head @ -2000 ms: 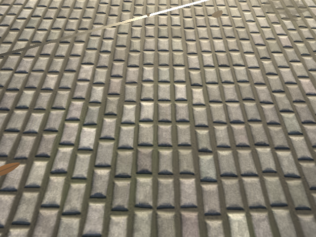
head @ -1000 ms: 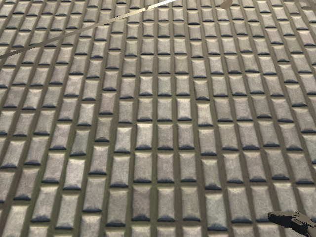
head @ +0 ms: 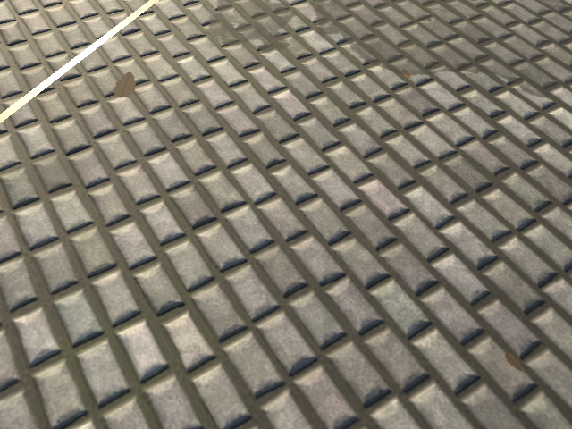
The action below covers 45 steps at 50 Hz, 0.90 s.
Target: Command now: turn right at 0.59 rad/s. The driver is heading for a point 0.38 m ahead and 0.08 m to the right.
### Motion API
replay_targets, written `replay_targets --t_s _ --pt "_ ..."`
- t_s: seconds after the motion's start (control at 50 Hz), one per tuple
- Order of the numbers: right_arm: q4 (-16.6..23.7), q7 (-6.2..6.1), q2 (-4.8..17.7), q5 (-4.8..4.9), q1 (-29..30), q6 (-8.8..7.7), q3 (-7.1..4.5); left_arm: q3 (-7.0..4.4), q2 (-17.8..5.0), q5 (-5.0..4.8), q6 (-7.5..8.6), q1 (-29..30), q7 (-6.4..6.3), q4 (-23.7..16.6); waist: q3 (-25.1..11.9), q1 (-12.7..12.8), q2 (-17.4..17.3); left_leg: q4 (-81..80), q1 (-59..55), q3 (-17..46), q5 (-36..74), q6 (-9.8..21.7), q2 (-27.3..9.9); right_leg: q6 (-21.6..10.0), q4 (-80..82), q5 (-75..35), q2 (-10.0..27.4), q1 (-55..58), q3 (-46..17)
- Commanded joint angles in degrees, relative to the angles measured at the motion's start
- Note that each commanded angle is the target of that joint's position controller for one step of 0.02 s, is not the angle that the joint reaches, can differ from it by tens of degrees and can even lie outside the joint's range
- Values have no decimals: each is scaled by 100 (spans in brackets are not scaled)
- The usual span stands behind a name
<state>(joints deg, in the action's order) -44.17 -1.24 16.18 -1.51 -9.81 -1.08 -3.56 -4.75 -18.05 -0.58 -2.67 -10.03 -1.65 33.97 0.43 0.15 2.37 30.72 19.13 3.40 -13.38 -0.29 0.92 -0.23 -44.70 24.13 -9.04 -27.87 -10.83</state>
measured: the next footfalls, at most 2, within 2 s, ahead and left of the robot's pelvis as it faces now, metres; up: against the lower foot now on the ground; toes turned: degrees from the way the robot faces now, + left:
right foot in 0.38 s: +0.00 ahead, -0.14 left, +0.00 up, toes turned -15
left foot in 0.84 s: +0.18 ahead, +0.03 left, +0.00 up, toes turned -30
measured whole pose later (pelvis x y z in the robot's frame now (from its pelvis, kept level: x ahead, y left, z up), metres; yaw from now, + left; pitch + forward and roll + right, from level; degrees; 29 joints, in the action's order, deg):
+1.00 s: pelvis +0.12 -0.05 +0.01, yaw -29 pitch +2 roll +0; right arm -44.5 0.9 14.9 -0.1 -19.2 -5.4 -3.1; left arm -3.1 -17.0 -0.9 2.6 -16.2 0.0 37.6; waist -1.5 -1.5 2.7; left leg 24.1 10.7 0.4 -15.0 1.9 1.5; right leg -1.5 -60.6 18.8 -0.4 -29.6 -4.1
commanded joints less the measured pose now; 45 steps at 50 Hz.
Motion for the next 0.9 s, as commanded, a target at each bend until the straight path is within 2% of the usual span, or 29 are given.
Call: replay_targets --t_s 0.02,0.04,0.06,0.1,0.12,0.16,0.22,0.28,0.32,0.34,0.36,0.38,0.4,0.42,0.44,0.46,0.48,0.5,0.54,0.58,0.64,0.68,0.74,0.78,0.82,0.84,0.86,0.88,0.9 --pt "589 -73 757 -1 420 -40 -210 -351 -984 -15 71 -430 14 -236 -409 194 -1029 -1107 -929 1581 2065 1238 -1912 294 -2210 493 411 -835 193" --pt "628 -97 667 86 480 -19 -182 -324 -836 -1 4 -487 -13 -156 -367 169 -935 -1035 -1048 1215 1973 1061 -1671 379 -2520 206 441 -964 262" --pt "636 -118 636 122 444 4 -151 -272 -669 -14 -47 -478 -2 -154 -287 117 -928 -1035 -1049 961 2203 1078 -1594 459 -2738 65 470 -1027 335" --pt "619 -147 683 79 275 71 -161 -198 -490 -79 -70 -203 21 -290 -216 -23 -1050 -1131 -1174 516 2223 1121 -1422 555 -2413 -201 575 -1050 671" --pt "600 -163 722 64 148 102 -179 -168 -433 -97 -63 -11 25 -376 -230 -142 -1144 -1140 -1408 448 2224 1164 -1451 600 -2100 -262 657 -1131 747" --pt "570 -179 857 62 -29 148 -233 -128 -370 -80 -53 210 51 -499 -341 -294 -1266 -1129 -1719 395 2261 1250 -1612 658 -1535 -215 837 -1023 829" --pt "597 -128 1079 103 73 171 -319 -72 -298 -43 -49 278 128 -588 -436 -321 -1350 -1138 -1511 133 2301 1273 -1763 572 -667 -119 1020 -293 1087" --pt "575 -47 1175 181 121 155 -363 -115 -402 -54 -86 197 191 -595 -449 -290 -1405 -1053 -1373 -10 2287 1241 -1879 399 75 -175 990 269 1333" --pt "543 -19 1216 271 179 138 -382 -149 -409 -68 -110 58 240 -570 -439 -167 -1373 -829 -1348 -89 2219 1106 -1927 190 840 -497 953 643 1419" --pt "527 -17 1195 330 256 136 -380 -172 -389 -66 -111 -151 258 -492 -463 -13 -1301 -578 -1220 -240 2090 941 -1863 29 1512 -997 862 1051 1532" --pt "436 -6 1034 348 79 118 -343 -231 -479 -55 -107 -372 233 -398 -525 59 -1070 -163 -891 -483 1696 642 -1694 -160 2087 -1532 744 1684 1476" --pt "389 25 762 210 -150 100 -276 -359 -864 -62 -87 -613 168 -383 -663 55 -94 939 74 -1005 547 133 -1281 -458 2336 -2983 1339 2722 521" --pt "686 60 391 -128 -42 85 -117 -442 -1503 -1 -49 -582 84 -574 -621 -117 1722 2689 1839 -1186 -2541 -423 -461 -1373 2092 -5310 2851 3348 -1542" --pt "829 -2 722 7 515 51 -219 -391 -1315 212 101 -785 156 -564 -1073 448 1229 3639 2015 -226 -2689 -449 -238 -2147 2351 -4725 3216 2849 -1906" --pt "828 -29 894 160 649 73 -282 -319 -1157 215 205 -542 174 -503 -745 308 775 3931 2094 -42 -2214 -378 -356 -1906 2454 -4060 2834 2632 -1383" --pt "758 -62 901 172 569 98 -309 -282 -1003 109 245 -193 141 -475 -518 121 568 3795 2123 21 -1675 -324 -418 -1540 2456 -3552 2473 2415 -998" --pt "666 -75 923 114 441 102 -333 -225 -826 -18 241 -133 106 -450 -551 63 405 3572 2113 44 -1266 -304 -480 -1327 2563 -2529 2248 2366 -891" --pt "654 -43 917 84 334 86 -343 -185 -779 -68 234 -107 76 -432 -535 0 450 3460 1997 -4 -850 -301 -436 -1280 2746 -1531 2088 2205 -887" --pt "670 45 821 149 351 2 -324 -140 -718 -3 267 -178 46 -441 -417 17 620 3033 1955 -58 -349 -269 -332 -1301 3140 125 1961 2065 -1120" --pt "705 85 775 183 546 -106 -301 -145 -759 25 327 -288 20 -394 -215 92 653 2211 1908 -40 -186 -257 -245 -1296 3297 323 1934 2061 -1229" --pt "719 163 654 176 731 -268 -249 -197 -913 -16 386 -452 3 -278 -142 189 646 1164 1526 12 -64 -248 -126 -1284 3205 106 1884 2009 -1246" --pt "734 219 634 207 789 -349 -231 -217 -983 -42 396 -524 25 -229 -86 229 636 715 1187 7 -147 -224 -46 -1306 3136 189 1853 1788 -1353" --pt "714 291 644 260 702 -442 -205 -169 -907 -50 408 -635 91 -135 -76 261 638 332 595 -96 -145 -131 -40 -1287 3031 356 1884 1512 -1512" --pt "679 308 631 284 495 -507 -204 -118 -819 -43 402 -629 128 -78 -41 115 569 -60 16 -179 44 5 -35 -1196 2882 477 1826 1279 -1596" --pt "549 277 618 243 14 -557 -221 -29 -581 -20 389 -580 140 -70 -100 -182 444 -505 -917 -229 143 152 -57 -952 2447 604 1504 879 -1470" --pt "455 234 764 194 -532 -581 -258 67 -281 4 411 -505 137 -103 -264 -416 176 -661 -1669 292 -160 335 -554 -710 1674 655 1233 379 -1156" --pt "360 196 1255 77 -990 -574 -343 175 111 -27 474 -587 130 -254 -388 -382 -988 -1281 -2493 1940 -1556 881 -1517 -332 96 632 507 -756 -144" --pt "202 260 1515 68 -1433 -558 -451 87 -302 -152 559 -367 63 -431 -169 -547 -1692 -1943 -2499 3847 -2873 1585 -2369 -176 -1239 1076 461 -1809 139" --pt "228 263 1159 159 -1252 -567 -339 -22 -661 -186 603 -353 56 -334 275 -448 -1231 -1966 -2273 3726 -3089 1626 -2351 -201 -1861 720 739 -2220 -41"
